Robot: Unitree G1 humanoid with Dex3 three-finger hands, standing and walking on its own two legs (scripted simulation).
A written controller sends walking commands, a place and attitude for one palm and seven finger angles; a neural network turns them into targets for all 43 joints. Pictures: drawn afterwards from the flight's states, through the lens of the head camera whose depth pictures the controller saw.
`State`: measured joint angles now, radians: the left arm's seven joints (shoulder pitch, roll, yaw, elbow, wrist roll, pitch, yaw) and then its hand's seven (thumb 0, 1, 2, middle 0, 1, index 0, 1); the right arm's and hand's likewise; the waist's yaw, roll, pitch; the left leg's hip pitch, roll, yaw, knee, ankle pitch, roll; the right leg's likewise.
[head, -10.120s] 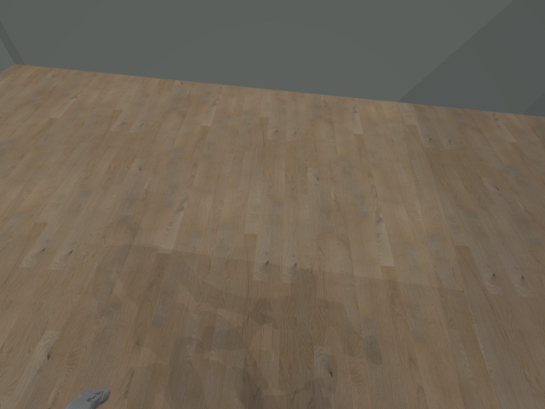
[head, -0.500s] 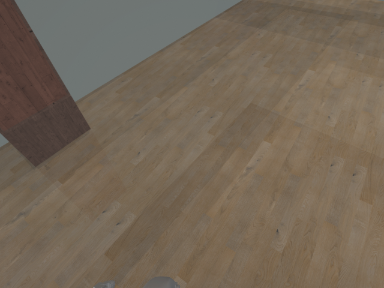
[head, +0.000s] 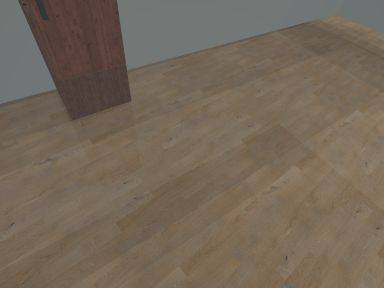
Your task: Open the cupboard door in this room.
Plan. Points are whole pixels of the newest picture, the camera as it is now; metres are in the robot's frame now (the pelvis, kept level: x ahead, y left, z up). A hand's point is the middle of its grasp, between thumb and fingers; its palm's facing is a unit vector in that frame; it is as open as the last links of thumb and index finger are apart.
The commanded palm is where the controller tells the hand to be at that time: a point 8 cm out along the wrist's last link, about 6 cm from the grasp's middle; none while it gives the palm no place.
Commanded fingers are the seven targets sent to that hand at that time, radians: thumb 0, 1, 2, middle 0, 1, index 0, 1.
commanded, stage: stand and wait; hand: left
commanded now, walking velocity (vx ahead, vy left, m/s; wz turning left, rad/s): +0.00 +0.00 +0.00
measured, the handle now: (38, 1) +1.19 +0.84 +0.01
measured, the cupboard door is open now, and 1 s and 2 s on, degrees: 0 0 0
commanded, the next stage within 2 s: turn or walk to find it in 0.10 s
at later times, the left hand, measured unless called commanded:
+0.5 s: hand out of the picture +0.01 +0.15 -0.15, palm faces +0.17 -0.95 -0.27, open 7.4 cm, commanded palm none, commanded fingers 0.00 0.90 0.90 -0.20 -0.30 -0.20 -0.30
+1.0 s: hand out of the picture -0.11 +0.22 -0.18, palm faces +0.42 -0.88 -0.21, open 7.4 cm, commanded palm none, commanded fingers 0.00 0.90 0.90 -0.20 -0.30 -0.20 -0.30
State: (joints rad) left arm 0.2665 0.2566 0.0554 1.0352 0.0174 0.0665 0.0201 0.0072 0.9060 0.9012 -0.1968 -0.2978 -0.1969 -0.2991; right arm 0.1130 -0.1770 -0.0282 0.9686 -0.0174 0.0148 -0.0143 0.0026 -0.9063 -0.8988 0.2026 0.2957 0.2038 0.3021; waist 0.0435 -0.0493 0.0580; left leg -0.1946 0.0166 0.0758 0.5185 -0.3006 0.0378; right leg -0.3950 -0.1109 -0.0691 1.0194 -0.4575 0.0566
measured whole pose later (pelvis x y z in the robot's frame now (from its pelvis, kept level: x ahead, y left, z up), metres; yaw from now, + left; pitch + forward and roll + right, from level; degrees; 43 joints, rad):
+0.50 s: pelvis -0.04 -0.05 +0.00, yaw +9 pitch -2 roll +2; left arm 0.20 0.14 0.03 0.98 0.02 0.01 0.03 0.00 0.90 0.90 -0.20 -0.30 -0.20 -0.30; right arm 0.26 -0.23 -0.09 1.06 -0.02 0.08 0.01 0.00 -0.91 -0.90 0.20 0.30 0.20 0.30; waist -0.03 0.05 0.05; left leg -0.47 0.00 -0.02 1.13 -0.40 -0.04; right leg -0.18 -0.08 -0.17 0.51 -0.30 -0.04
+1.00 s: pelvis -0.07 +0.01 +0.00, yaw +23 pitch -1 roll -2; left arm 0.24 0.26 0.07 1.00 0.03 0.06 -0.02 0.01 0.91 0.90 -0.20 -0.30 -0.20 -0.30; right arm 0.20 -0.19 -0.04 0.96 -0.03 0.00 0.00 0.00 -0.91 -0.90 0.20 0.30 0.20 0.30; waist 0.01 -0.04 0.03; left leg -0.22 0.02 0.05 0.52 -0.30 0.03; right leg -0.47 -0.12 -0.10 1.11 -0.39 0.06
